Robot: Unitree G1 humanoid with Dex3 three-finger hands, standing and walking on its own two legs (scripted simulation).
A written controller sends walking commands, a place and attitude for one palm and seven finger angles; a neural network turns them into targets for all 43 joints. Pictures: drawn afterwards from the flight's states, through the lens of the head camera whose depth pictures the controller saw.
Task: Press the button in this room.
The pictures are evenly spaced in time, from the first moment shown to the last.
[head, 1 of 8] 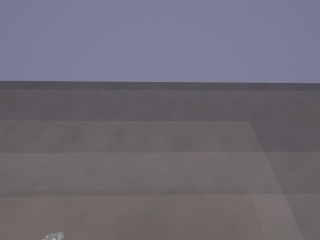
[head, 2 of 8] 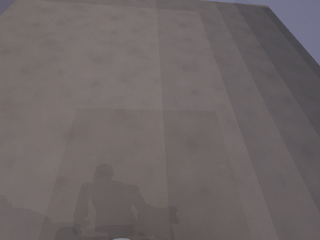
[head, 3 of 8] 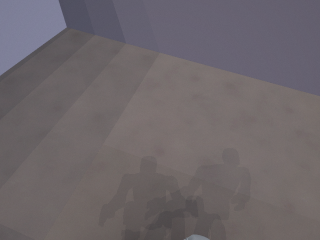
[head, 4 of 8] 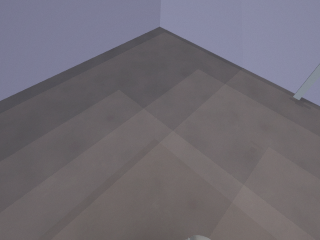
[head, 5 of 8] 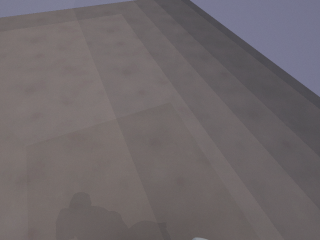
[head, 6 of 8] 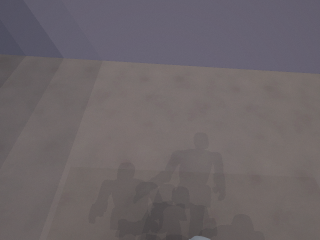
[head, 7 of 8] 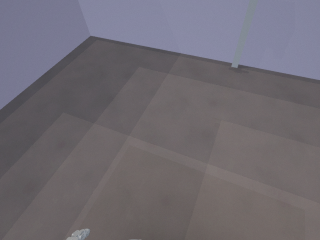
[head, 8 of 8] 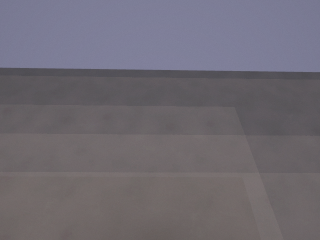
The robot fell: no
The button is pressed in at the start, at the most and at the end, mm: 0 0 0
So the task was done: no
